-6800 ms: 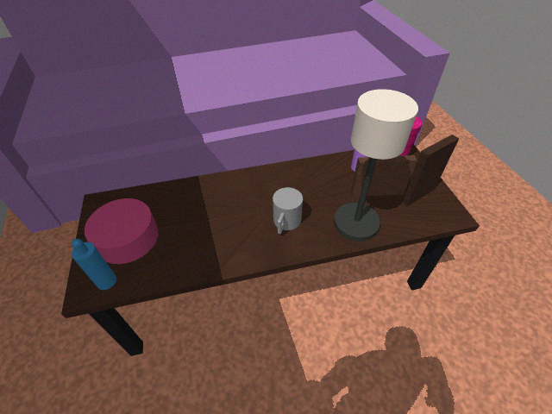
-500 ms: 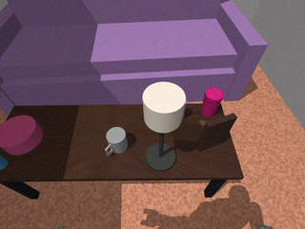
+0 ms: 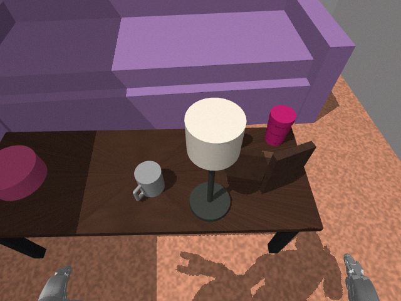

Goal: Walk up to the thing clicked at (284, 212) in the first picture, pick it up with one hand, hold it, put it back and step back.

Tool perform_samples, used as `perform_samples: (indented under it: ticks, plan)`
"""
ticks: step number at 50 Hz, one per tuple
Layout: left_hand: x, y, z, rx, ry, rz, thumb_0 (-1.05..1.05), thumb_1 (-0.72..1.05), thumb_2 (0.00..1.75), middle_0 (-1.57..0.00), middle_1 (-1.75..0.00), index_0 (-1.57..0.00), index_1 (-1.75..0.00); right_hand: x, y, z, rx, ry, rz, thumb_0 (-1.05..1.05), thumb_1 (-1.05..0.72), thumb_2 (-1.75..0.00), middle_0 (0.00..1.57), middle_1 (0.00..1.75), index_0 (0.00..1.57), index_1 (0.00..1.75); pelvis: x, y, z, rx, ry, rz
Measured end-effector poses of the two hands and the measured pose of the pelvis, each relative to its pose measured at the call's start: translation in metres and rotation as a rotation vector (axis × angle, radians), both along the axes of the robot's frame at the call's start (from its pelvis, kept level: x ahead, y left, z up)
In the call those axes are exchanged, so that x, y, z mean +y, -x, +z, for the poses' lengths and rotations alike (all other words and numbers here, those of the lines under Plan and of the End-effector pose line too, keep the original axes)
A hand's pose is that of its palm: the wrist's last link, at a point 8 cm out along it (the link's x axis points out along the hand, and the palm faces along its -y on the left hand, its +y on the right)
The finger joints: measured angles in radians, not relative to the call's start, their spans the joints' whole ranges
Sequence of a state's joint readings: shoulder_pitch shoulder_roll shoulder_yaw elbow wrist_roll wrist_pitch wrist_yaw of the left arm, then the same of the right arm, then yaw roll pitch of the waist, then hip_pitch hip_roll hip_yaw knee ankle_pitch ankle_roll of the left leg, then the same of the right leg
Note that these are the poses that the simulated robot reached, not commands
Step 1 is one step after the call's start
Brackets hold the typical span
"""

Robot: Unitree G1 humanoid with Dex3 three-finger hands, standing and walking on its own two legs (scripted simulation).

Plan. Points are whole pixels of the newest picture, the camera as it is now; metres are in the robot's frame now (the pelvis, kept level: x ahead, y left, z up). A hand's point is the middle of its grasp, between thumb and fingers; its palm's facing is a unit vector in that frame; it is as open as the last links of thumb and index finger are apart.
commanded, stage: go down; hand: left
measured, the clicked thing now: (147, 183) +0.50 +0.20 -0.27
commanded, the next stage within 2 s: none
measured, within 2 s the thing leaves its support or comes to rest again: neither
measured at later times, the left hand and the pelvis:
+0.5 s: hand (79, 291) +0.17 +0.27 -0.11, palm faces +0.07 -0.95 -0.32, open 17.6 cm; pelvis +0.01 +0.00 -0.02, yaw +1 degrees
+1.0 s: hand (71, 298) +0.15 +0.28 -0.10, palm faces +0.09 -0.94 -0.32, open 17.6 cm; pelvis +0.00 +0.00 -0.03, yaw +1 degrees
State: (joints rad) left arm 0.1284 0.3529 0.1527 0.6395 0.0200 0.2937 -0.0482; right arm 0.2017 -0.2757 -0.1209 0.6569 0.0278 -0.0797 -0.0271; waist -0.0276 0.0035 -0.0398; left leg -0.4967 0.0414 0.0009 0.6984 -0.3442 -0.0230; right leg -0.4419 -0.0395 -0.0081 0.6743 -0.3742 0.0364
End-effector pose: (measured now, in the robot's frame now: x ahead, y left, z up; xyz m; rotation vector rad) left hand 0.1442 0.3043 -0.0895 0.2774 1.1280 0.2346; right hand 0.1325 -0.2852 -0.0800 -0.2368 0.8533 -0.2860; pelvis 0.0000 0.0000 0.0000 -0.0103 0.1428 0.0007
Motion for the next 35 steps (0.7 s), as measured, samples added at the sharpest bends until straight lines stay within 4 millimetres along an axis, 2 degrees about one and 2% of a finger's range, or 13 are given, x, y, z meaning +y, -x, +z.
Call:
perform_samples:
  ticks: [5, 11, 25, 35]
  plan:
    - [0.0, -0.007, 0.003, -0.027, 0.004, 0.001, -0.01, -0.5, 0.07, -0.08, -0.04, -0.07, -0.05, 0.005, -0.013, 0.003, -0.053, 0.006, 0.007, -0.01, 0.43, -0.07, 0.05, 0.05, 0.06, 0.05, 0.001, -0.005, -0.003, 0.007, 0.002, 0.003]
    - [0.003, -0.009, 0.007, -0.027, 0.011, 0.004, -0.01, -0.55, 0.05, -0.09, -0.04, -0.07, -0.05, 0.009, -0.02, 0.005, -0.085, 0.001, 0.016, -0.01, 0.48, -0.05, 0.05, 0.05, 0.06, 0.05, 0.002, -0.011, -0.006, 0.019, 0.003, 0.006]
    - [0.009, -0.01, 0.012, -0.066, 0.012, 0.002, -0.01, -0.58, 0.04, -0.08, -0.03, -0.07, -0.04, 0.012, -0.019, 0.009, -0.138, 0.014, 0.035, -0.01, 0.52, -0.04, 0.05, 0.05, 0.06, 0.05, 0.0, -0.011, -0.017, 0.044, 0.006, 0.011]
    - [0.013, -0.001, 0.016, -0.093, 0.009, 0.007, -0.01, -0.59, 0.07, -0.08, -0.04, -0.06, -0.06, 0.017, -0.016, 0.014, -0.189, 0.02, 0.044, -0.01, 0.53, -0.04, 0.05, 0.05, 0.06, 0.05, 0.0, -0.007, -0.025, 0.057, 0.007, 0.014]
